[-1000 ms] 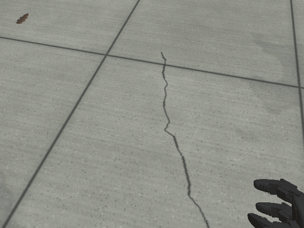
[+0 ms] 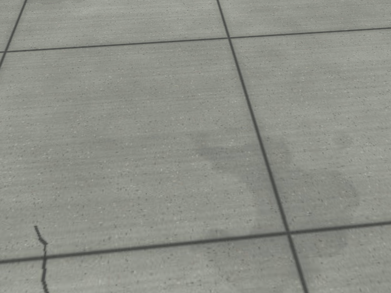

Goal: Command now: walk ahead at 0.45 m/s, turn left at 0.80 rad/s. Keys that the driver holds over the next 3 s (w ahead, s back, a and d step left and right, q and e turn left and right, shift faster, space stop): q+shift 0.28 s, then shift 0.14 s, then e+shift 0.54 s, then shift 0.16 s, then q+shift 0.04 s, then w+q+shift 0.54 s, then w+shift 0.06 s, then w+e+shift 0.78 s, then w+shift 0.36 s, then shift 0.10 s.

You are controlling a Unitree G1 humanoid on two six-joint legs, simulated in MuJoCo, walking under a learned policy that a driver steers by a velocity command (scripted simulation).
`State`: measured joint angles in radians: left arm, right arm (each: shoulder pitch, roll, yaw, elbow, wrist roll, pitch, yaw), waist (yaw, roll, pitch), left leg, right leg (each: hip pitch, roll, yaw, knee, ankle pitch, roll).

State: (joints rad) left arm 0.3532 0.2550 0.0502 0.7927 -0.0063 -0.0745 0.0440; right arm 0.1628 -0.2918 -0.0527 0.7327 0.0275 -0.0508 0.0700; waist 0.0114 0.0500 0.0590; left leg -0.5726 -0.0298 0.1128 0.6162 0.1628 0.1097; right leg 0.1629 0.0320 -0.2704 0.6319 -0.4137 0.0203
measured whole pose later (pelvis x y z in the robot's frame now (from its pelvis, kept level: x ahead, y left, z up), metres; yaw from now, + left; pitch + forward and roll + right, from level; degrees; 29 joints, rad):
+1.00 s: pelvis +0.27 -0.01 +0.04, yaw +4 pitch +1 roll +0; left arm 0.20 0.35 0.11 0.63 -0.02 0.05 0.03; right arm 0.19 -0.29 -0.08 0.72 -0.03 0.00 -0.03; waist 0.00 -0.04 0.04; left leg -0.22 -0.05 -0.07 0.43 -0.23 0.03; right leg -0.53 0.15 0.21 0.91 -0.40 0.04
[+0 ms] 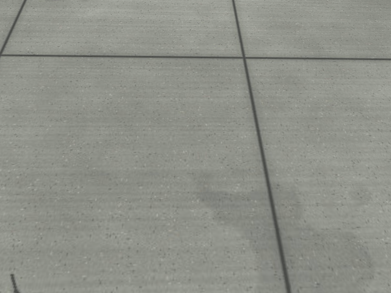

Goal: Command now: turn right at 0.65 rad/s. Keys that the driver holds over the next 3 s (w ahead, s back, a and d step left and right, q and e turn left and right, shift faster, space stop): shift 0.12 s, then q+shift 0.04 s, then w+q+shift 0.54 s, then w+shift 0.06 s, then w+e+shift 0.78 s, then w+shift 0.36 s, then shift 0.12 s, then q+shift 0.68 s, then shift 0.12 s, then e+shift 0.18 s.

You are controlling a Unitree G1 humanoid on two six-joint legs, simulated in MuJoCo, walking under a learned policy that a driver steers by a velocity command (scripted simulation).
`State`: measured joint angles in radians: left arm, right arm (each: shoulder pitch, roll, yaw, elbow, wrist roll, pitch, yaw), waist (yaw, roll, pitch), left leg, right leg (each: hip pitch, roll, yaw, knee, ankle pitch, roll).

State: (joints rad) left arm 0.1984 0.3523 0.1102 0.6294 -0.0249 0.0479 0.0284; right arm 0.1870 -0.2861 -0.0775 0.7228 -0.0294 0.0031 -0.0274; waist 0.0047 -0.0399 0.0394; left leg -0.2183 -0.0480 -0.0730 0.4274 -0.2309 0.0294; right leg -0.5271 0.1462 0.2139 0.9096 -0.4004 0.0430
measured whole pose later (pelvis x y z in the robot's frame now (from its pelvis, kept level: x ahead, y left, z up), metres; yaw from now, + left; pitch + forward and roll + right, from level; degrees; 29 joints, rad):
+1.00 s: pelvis +0.43 +0.13 -0.01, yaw +18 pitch -2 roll +1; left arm 0.23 0.29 0.03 0.73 -0.06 -0.06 0.00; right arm 0.39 -0.24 -0.05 0.78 -0.02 -0.11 0.04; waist -0.03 -0.05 0.02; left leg -0.08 -0.11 0.13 0.40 -0.31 0.12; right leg -0.76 -0.14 0.13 1.23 -0.08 -0.05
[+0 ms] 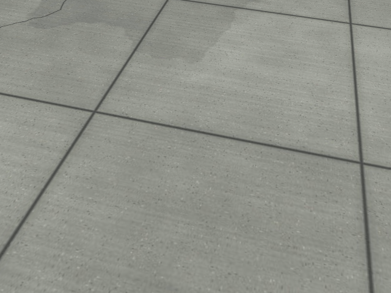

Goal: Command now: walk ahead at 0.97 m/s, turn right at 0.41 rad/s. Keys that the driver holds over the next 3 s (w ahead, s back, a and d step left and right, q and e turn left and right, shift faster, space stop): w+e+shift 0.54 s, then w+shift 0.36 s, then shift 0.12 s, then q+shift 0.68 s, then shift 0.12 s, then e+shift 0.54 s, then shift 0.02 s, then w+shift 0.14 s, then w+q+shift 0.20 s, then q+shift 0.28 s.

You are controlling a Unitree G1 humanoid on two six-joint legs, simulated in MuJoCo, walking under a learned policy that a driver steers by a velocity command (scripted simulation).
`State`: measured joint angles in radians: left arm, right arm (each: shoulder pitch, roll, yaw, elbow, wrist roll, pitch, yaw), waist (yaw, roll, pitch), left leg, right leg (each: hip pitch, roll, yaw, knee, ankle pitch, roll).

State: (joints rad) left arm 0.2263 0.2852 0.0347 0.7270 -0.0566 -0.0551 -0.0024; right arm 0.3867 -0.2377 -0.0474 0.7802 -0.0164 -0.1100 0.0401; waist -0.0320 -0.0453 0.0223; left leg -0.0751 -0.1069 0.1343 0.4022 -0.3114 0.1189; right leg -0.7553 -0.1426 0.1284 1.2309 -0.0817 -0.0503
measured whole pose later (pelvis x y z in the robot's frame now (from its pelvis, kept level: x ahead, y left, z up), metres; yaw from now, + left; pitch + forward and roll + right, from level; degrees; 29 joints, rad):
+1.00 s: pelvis +0.85 -0.16 -0.01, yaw -37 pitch +1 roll +2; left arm -0.03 0.25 0.00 0.57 0.00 -0.11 -0.06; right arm 0.60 -0.24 -0.03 0.88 0.02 -0.09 0.01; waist -0.14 -0.04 0.03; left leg 0.13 -0.04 -0.03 0.22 -0.37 0.00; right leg -0.74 -0.06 0.03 0.68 0.07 -0.05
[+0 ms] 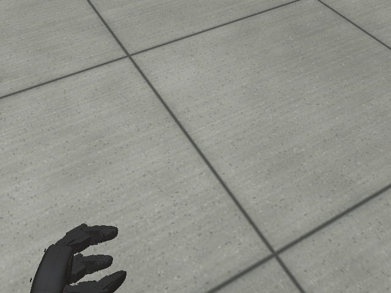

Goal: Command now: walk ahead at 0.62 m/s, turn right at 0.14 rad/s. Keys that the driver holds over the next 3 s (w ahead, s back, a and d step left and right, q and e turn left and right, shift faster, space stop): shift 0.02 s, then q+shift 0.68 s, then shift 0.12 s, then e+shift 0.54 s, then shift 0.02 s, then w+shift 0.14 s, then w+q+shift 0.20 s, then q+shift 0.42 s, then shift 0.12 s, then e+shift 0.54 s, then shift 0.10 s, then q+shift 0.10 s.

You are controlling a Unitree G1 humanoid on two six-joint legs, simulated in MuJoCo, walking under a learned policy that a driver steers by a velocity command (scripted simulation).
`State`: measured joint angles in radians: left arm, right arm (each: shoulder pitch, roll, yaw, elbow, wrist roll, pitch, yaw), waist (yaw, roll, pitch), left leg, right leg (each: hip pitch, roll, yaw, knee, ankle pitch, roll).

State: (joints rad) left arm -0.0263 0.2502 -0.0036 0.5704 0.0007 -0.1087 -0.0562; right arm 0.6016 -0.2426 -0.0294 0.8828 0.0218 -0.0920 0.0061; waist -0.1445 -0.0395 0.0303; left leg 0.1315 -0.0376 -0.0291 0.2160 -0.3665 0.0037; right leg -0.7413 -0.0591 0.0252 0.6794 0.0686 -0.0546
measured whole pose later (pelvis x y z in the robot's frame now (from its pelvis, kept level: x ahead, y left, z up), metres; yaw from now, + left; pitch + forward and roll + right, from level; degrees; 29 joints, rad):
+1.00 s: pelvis +0.29 +0.01 +0.00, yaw +34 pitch +0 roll +0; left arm 0.18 0.27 0.05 0.82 0.02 0.01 -0.02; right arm 0.11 -0.25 -0.03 0.58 -0.04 0.03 -0.02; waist 0.03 0.03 0.02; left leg -0.35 -0.08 -0.15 0.58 -0.24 0.00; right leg -0.30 0.02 0.05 0.57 -0.28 0.00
